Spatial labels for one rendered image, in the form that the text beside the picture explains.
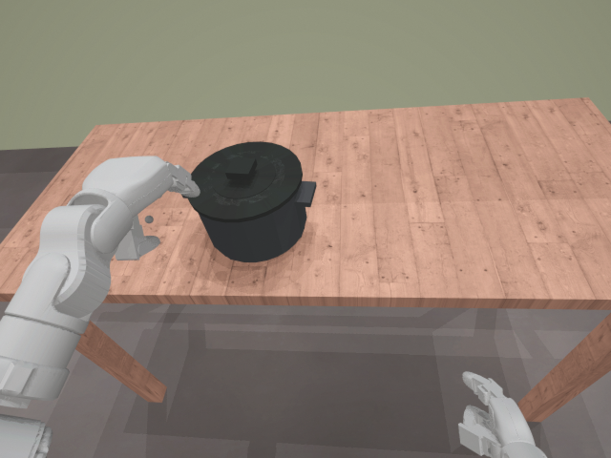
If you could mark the left robot hand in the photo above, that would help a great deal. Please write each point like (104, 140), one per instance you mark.
(139, 181)

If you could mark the left robot upper arm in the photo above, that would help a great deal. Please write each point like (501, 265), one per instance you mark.
(23, 437)

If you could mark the right robot hand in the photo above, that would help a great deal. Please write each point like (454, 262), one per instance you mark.
(486, 434)

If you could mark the left robot forearm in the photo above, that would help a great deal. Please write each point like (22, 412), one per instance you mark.
(68, 279)

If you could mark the table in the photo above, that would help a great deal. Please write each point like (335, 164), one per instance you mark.
(490, 205)

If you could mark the knob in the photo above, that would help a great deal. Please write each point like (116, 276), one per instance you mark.
(241, 168)

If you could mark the lid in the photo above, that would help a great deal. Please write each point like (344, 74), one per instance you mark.
(274, 183)

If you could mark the pot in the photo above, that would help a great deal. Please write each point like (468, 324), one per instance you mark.
(265, 238)

